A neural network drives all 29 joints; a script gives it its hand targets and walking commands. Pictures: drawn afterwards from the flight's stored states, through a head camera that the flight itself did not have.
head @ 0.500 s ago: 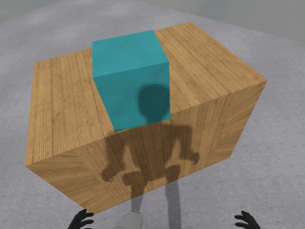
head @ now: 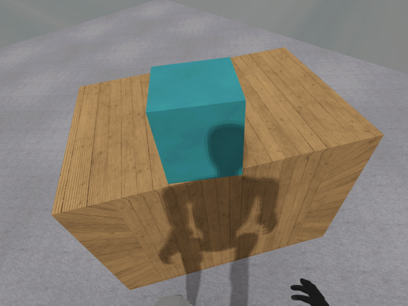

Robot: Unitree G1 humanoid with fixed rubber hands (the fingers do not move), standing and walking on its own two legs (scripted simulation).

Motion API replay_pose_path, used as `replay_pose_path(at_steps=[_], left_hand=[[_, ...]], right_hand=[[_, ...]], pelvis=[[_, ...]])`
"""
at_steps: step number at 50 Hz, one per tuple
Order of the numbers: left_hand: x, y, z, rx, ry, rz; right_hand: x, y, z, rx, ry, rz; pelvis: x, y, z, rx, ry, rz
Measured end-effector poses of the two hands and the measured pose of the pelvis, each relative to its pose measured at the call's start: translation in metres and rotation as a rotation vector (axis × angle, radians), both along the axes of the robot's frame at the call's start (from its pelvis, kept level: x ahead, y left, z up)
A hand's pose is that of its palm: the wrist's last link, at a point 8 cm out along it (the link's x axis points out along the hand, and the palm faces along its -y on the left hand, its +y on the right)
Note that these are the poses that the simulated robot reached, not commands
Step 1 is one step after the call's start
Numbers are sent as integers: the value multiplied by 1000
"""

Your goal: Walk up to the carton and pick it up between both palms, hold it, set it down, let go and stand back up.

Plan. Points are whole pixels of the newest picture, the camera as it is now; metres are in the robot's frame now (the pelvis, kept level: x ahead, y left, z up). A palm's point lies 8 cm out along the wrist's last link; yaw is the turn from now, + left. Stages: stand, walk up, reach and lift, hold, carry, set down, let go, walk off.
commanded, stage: walk up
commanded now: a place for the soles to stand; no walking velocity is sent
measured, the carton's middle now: (198, 122) +0.56 +0.07 +0.05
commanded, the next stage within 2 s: none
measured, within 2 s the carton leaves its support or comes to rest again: neither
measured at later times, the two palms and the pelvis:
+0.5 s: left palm out of the picture +0.10 +0.29 -0.12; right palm out of the picture +0.15 -0.14 -0.13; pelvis +0.03 +0.07 -0.01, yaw -4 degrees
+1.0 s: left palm out of the picture +0.13 +0.29 -0.12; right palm out of the picture +0.11 -0.15 -0.12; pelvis +0.03 +0.09 -0.01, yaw -10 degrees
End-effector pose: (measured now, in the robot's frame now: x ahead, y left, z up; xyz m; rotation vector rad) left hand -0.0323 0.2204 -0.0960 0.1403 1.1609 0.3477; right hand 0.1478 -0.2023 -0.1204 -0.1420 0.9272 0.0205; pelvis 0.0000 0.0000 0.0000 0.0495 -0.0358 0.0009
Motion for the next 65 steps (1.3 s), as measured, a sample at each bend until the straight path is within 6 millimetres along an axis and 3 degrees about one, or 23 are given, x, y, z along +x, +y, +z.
replay_pose_path(at_steps=[6,11,15,21,28,39,55,60,65], left_hand=[[24,9,-12,-35,-9,-11],[50,33,-29,-60,-20,-40],[77,52,-36,-79,-39,-83],[117,64,-30,-79,-72,-186],[134,70,-21,-65,-109,-228],[156,65,-22,-97,-143,-294],[169,72,-23,-83,-123,-372],[181,72,-11,-90,-139,-414],[200,53,-10,-142,-199,-412]], right_hand=[[31,34,1,13,-28,15],[59,64,4,2,-81,21],[60,74,9,-17,-103,-11],[28,64,3,-29,-46,-129],[-5,56,-5,-25,19,-181],[-27,51,1,-47,23,-231],[-48,53,-1,-50,32,-294],[-96,43,12,-126,119,-345],[-139,24,25,-191,232,-366]], pelvis=[[12,13,-6,-23,4,-6],[23,31,-16,-55,11,-5],[29,46,-18,-45,16,-23],[32,63,-14,-47,29,-55],[32,71,-11,-48,24,-89],[32,79,-9,-49,18,-131],[31,89,-10,-45,22,-175],[38,77,2,-76,24,-150],[40,58,8,-93,19,-95]])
